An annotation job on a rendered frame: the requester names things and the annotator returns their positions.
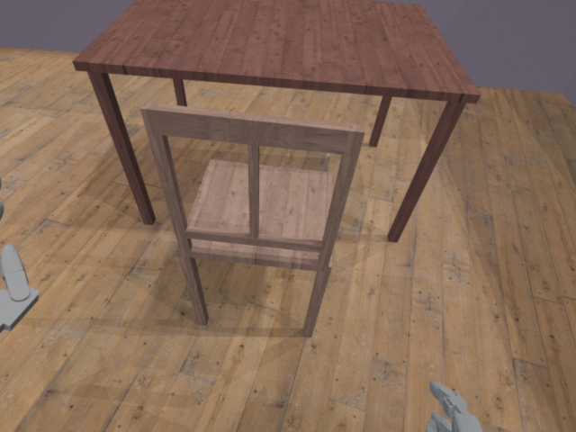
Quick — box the table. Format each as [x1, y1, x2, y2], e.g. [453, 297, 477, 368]
[72, 0, 481, 242]

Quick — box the chair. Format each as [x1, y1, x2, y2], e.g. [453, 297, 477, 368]
[140, 102, 365, 338]

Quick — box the left robot hand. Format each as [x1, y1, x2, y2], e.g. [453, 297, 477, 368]
[0, 177, 39, 333]

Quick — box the right robot hand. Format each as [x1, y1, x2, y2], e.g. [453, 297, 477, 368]
[426, 381, 483, 432]

